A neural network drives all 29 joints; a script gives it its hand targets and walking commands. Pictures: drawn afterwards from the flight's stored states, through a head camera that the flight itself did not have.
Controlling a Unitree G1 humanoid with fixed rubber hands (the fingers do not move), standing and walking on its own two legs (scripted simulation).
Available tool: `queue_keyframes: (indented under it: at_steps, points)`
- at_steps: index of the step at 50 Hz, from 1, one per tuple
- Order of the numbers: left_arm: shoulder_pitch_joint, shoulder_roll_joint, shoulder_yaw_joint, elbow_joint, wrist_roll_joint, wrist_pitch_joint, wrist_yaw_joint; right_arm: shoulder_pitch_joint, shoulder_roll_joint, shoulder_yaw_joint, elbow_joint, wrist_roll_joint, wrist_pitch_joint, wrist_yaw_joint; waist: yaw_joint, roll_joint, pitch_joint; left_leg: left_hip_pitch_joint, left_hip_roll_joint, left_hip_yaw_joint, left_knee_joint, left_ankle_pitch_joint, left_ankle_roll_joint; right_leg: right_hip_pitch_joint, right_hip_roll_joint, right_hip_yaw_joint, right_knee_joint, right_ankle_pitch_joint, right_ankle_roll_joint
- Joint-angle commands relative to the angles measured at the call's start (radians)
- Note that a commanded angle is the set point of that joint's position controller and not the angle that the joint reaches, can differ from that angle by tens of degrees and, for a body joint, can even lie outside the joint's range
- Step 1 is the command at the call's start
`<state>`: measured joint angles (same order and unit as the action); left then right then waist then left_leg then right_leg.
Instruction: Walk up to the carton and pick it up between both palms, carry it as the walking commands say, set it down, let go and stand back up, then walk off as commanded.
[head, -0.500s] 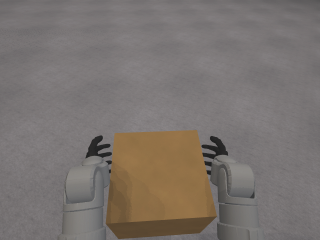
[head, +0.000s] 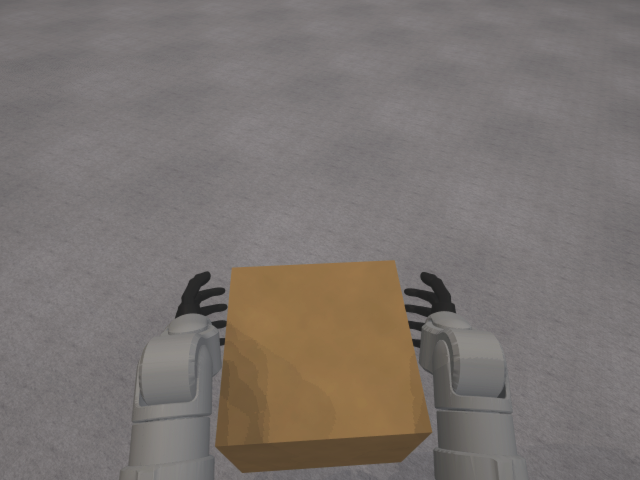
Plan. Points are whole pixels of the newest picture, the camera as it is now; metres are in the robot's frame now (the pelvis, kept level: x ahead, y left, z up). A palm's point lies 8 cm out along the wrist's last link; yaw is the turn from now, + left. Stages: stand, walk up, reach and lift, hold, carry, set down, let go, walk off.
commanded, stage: carry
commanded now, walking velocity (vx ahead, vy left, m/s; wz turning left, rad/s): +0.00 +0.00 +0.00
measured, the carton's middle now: (318, 366) +0.30 +0.00 -0.01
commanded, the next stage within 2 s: hold in 0.68 s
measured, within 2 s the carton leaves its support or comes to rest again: neither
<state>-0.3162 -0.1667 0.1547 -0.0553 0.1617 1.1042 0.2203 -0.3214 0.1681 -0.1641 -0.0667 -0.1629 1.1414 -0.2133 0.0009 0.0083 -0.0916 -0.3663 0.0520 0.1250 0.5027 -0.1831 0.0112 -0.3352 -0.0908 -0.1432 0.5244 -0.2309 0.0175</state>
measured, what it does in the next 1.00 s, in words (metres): stands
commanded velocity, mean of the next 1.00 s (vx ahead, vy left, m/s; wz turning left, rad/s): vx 0.00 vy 0.00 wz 0.00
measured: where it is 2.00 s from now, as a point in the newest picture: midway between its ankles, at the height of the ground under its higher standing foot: outside the picture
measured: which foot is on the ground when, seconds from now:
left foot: down 0.00-1.00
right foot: down 0.00-1.00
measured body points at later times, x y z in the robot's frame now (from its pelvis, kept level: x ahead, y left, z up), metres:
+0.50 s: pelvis +0.01 -0.02 +0.00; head -0.01 -0.02 +0.45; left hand +0.31 +0.14 +0.07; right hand +0.30 -0.17 +0.06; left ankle +0.05 +0.11 -0.73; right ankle +0.02 -0.13 -0.73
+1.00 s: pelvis +0.00 +0.00 +0.01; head -0.06 +0.00 +0.46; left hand +0.31 +0.14 +0.06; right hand +0.30 -0.16 +0.06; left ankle +0.05 +0.13 -0.73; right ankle +0.02 -0.13 -0.73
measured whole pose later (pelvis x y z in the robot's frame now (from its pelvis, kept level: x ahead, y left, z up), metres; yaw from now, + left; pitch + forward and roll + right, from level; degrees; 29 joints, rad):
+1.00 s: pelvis +0.00 +0.00 +0.01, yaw -9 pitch -8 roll +0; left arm -0.29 -0.16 0.30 0.28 0.34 0.72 -0.02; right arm -0.33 0.17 -0.20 0.33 -0.33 0.73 -0.02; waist 0.09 0.01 -0.01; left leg -0.06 -0.01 -0.09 0.37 -0.18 -0.01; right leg -0.09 0.02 0.05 0.36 -0.15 0.00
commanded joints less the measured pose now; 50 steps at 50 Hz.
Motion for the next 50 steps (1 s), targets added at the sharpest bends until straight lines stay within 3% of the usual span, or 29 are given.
queue_keyframes:
  at_steps: [1,34,35,36,38,39,40,41,42,43,44,47,50]
  points:
    - [-0.429,-1.007,-0.608,0.003,-0.405,0.003,-0.42,-0.505,0.997,0.604,-0.04,0.414,-0.033,0.397,0.001,-0.017,-0.279,0.138,0.105,-0.105,-0.056,0.135,0.002,0.081,-0.094,0.098,-0.086,0.085,-0.009]
    - [-0.309,-0.855,-0.582,-0.036,-0.304,-0.125,-0.397,-0.367,0.846,0.58,-0.056,0.313,-0.168,0.379,0.0,-0.014,-0.24,0.121,0.105,-0.097,-0.05,0.092,-0.008,0.075,-0.081,0.101,-0.083,0.07,-0.021]
    - [-0.035,-0.794,-0.278,0.469,-0.063,-0.238,-0.418,-0.119,0.756,0.31,0.445,0.08,-0.27,0.392,0.116,-0.063,0.01,0.272,-0.14,-0.117,-0.131,0.121,0.024,0.119,0.157,0.226,-0.202,0.116,-0.063]
    - [-0.154,-0.721,-0.371,0.299,-0.094,-0.351,-0.415,-0.175,0.707,0.353,0.286,0.082,-0.384,0.384,0.021,-0.029,-0.073,0.293,-0.145,-0.144,-0.121,0.157,0.028,0.192,0.145,0.256,-0.178,0.216,-0.069]
    - [-0.316,-0.867,-0.537,0.074,-0.163,-0.419,-0.451,-0.307,0.906,0.538,0.109,0.152,-0.458,0.401,-0.007,-0.032,-0.259,0.357,-0.142,-0.182,-0.115,0.365,0.005,0.321,0.166,0.253,-0.147,0.479,-0.046]
    - [-0.318,-0.89,-0.544,0.058,-0.174,-0.423,-0.459,-0.348,0.95,0.594,0.096,0.187,-0.469,0.413,0.051,-0.014,-0.289,0.362,-0.15,-0.178,-0.128,0.406,-0.009,0.363,0.171,0.251,-0.162,0.519,-0.045]
    - [-0.329,-0.884,-0.545,0.03,-0.177,-0.432,-0.463,-0.361,0.963,0.636,0.079,0.205,-0.478,0.423,0.074,-0.009,-0.311,0.321,-0.164,-0.179,-0.138,0.387,-0.02,0.438,0.172,0.258,-0.169,0.535,-0.053]
    - [-0.351,-0.855,-0.516,0.041,-0.163,-0.436,-0.467,-0.405,0.963,0.653,0.094,0.209,-0.479,0.43,0.113,-0.043,-0.286,0.285,-0.174,-0.181,-0.154,0.292,-0.015,0.446,0.175,0.255,-0.185,0.425,-0.049]
    - [-0.333,-0.85,-0.5,0.089,-0.147,-0.427,-0.472,-0.412,0.958,0.654,0.117,0.195,-0.472,0.431,0.119,-0.033,-0.248,0.244,-0.175,-0.184,-0.174,0.204,-0.009,0.458,0.171,0.249,-0.199,0.331,-0.044]
    - [-0.327,-0.857,-0.507,0.135,-0.137,-0.42,-0.477,-0.422,0.953,0.644,0.129,0.18,-0.469,0.429,0.094,-0.033,-0.221,0.257,-0.171,-0.195,-0.187,0.148,-0.003,0.432,0.168,0.245,-0.217,0.246,-0.034]
    - [-0.336,-0.86,-0.498,0.176,-0.129,-0.416,-0.482,-0.423,0.955,0.619,0.174,0.166,-0.465,0.434,0.089,-0.031,-0.18,0.277,-0.171,-0.193,-0.202,0.093,-0.001,0.389,0.166,0.241,-0.24,0.156,-0.027]
    - [-0.445,-0.862,-0.441,0.296,-0.102,-0.415,-0.51,-0.497,0.963,0.528,0.312,0.125,-0.465,0.455,0.094,-0.029,-0.062,0.224,-0.165,-0.19,-0.232,-0.129,0.016,0.321,0.165,0.232,-0.27,-0.098,-0.025]
    - [-0.551,-0.903,-0.373,0.425,-0.089,-0.412,-0.523,-0.593,0.971,0.446,0.445,0.091,-0.474,0.486,0.083,0.007,-0.035,0.196,-0.133,-0.213,-0.26,-0.217,0.031,0.318,0.172,0.217,-0.237,-0.164,-0.022]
